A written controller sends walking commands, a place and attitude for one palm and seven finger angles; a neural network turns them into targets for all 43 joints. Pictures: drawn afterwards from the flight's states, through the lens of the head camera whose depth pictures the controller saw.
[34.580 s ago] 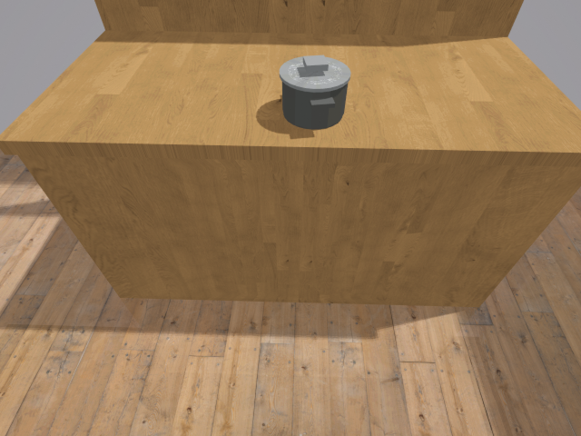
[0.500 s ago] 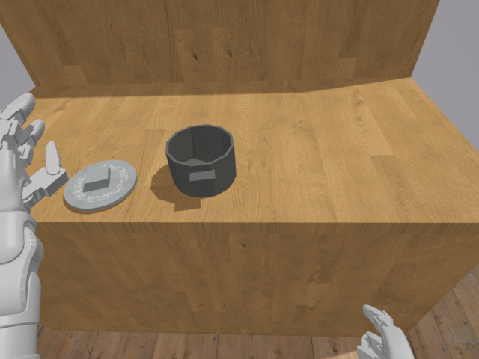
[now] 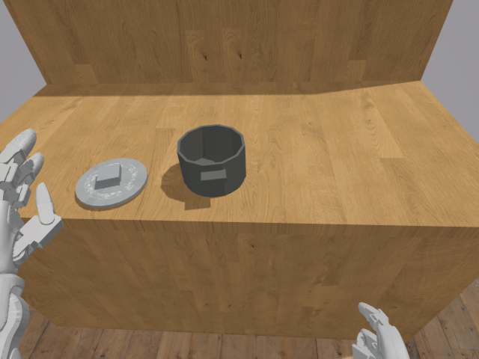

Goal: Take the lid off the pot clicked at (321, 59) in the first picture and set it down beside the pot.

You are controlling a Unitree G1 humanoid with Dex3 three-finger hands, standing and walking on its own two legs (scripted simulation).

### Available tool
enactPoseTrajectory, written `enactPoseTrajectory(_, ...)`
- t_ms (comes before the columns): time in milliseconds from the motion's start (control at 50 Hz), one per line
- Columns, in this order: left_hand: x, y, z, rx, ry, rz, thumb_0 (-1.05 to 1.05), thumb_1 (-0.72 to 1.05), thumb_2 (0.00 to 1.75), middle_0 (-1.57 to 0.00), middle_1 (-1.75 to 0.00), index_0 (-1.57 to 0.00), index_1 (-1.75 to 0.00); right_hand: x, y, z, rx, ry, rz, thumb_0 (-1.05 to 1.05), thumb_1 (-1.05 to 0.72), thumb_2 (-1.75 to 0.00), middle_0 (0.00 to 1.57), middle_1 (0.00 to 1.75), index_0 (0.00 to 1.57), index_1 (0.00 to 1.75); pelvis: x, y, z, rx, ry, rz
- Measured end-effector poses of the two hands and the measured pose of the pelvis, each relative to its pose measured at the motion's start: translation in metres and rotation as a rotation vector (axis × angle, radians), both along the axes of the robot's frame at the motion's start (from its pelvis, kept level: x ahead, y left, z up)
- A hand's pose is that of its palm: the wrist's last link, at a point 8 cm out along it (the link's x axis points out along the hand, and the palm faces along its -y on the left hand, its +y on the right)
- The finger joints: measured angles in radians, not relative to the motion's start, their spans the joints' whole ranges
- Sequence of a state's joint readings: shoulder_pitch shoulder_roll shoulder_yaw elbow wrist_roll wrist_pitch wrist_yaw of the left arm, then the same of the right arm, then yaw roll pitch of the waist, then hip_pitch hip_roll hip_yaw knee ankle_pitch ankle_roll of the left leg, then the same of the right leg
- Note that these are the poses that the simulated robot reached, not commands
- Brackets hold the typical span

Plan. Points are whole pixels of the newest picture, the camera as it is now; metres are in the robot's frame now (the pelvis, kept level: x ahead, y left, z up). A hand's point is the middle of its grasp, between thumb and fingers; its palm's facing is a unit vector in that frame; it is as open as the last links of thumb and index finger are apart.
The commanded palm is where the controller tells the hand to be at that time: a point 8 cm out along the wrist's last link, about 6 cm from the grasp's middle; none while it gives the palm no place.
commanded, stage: draw the hand back to the body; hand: left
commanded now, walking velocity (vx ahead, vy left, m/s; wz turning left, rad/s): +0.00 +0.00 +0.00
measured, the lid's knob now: (109, 174) +0.48 +0.37 +0.03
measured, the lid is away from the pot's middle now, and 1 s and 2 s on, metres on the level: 0.25 0.25 0.25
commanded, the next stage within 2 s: step back with the hand held close in 0.30 s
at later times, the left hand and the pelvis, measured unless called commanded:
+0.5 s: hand (2, 249) +0.16 +0.28 +0.22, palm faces +0.45 -0.81 -0.38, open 7.4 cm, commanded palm +0.11 +0.31 +0.22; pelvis -0.02 +0.03 +0.00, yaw +1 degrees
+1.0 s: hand out of the picture +0.12 +0.31 +0.21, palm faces +0.37 -0.76 -0.53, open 7.4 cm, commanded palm +0.06 +0.36 +0.22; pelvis -0.07 +0.08 -0.01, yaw +0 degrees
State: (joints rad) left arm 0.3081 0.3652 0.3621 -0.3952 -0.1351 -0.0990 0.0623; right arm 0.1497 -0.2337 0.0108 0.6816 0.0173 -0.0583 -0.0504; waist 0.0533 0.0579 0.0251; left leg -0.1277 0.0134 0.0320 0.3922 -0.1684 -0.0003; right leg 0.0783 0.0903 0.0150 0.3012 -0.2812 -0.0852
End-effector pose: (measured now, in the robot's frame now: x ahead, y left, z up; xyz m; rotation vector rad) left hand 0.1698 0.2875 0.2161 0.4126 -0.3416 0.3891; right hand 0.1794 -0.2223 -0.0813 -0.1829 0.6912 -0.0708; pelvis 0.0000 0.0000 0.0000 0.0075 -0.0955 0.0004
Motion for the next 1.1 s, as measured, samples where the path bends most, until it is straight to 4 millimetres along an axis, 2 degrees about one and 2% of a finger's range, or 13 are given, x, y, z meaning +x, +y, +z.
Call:
enactPoseTrajectory(240,-0.04,0.005,-0.002,0.028,0.013,-0.012,0.02,0.89,0.9,-0.21,-0.3,-0.21,-0.3,-0.004,0.024,0.006,-0.003,-0.032,0.029,0.01,-0.91,-0.9,0.2,0.3,0.2,0.3,-0.008,0.016,0.001,-0.012,-0.013,0.007)
enactPoseTrajectory(420,-0.05,0.018,-0.001,0.015,-0.014,0.001,0.02,0.89,0.9,-0.21,-0.3,-0.21,-0.3,-0.007,0.04,0.011,-0.011,-0.054,0.052,0.01,-0.91,-0.9,0.2,0.3,0.2,0.3,-0.015,0.026,0.001,-0.02,-0.025,0.009)
enactPoseTrajectory(520,-0.05,0.03,0.012,0.115,-0.052,0.004,0.02,0.89,0.9,-0.21,-0.3,-0.21,-0.3,-0.013,0.043,0.013,-0.013,-0.043,0.039,0.01,-0.91,-0.9,0.2,0.3,0.2,0.3,-0.02,0.034,-0.001,-0.042,0.013,0.004)
enactPoseTrajectory(660,-0.04,0.037,-0.006,0.128,0.045,-0.082,0.01,0.89,0.9,-0.21,-0.3,-0.21,-0.3,-0.038,0.037,0.012,-0.057,0.019,-0.055,0.01,-0.91,-0.89,0.2,0.3,0.2,0.3,-0.025,0.054,-0.003,-0.042,0.054,-0.016)
enactPoseTrajectory(760,-0.045,0.045,-0.009,0.178,0.08,-0.128,0.02,0.89,0.9,-0.22,-0.3,-0.22,-0.3,-0.062,0.038,0.011,-0.088,0.059,-0.097,0.01,-0.91,-0.9,0.2,0.3,0.2,0.3,-0.035,0.065,-0.005,-0.04,0.069,-0.023)
enactPoseTrajectory(940,-0.079,0.058,0.007,0.271,0.01,-0.102,0.02,0.89,0.9,-0.22,-0.3,-0.22,-0.3,-0.095,0.058,0.0,-0.071,0.062,-0.088,0.01,-0.91,-0.9,0.2,0.3,0.2,0.3,-0.065,0.077,-0.011,-0.05,0.078,-0.009)
enactPoseTrajectory(1100,-0.113,0.064,0.006,0.224,-0.047,-0.049,0.01,0.89,0.9,-0.22,-0.3,-0.22,-0.3,-0.119,0.072,-0.005,-0.051,0.071,-0.06,0.01,-0.91,-0.89,0.2,0.3,0.2,0.3,-0.086,0.078,-0.012,-0.07,0.071,0.014)
